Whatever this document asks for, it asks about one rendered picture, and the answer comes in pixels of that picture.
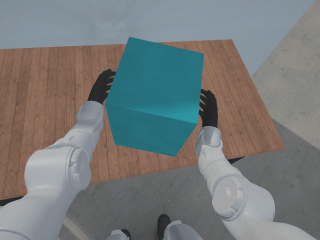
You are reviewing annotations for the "robot foot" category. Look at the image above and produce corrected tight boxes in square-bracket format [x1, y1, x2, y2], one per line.
[157, 214, 171, 240]
[121, 229, 131, 240]

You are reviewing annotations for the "left robot foot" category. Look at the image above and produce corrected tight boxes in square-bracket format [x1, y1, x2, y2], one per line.
[121, 229, 131, 240]

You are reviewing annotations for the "table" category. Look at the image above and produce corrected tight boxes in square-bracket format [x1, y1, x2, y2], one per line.
[0, 39, 285, 206]

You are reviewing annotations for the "carton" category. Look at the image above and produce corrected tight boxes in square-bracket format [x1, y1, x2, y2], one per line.
[105, 37, 204, 157]

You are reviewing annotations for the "robot left upper arm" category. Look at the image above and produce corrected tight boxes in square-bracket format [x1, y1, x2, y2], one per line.
[0, 147, 92, 240]

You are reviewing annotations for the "robot right upper arm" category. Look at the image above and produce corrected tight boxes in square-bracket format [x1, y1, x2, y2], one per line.
[212, 176, 317, 240]

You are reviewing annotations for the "left robot forearm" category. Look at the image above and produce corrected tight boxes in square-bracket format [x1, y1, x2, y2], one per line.
[24, 100, 104, 189]

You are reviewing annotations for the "right robot forearm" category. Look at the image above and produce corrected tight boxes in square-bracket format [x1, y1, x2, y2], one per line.
[194, 126, 250, 198]

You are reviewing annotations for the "robot left hand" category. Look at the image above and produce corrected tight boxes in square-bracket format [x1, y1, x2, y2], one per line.
[87, 69, 116, 105]

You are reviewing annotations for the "robot right hand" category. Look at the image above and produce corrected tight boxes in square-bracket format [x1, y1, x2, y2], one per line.
[198, 89, 218, 128]

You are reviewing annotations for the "right robot foot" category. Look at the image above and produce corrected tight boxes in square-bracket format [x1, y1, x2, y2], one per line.
[157, 214, 171, 240]

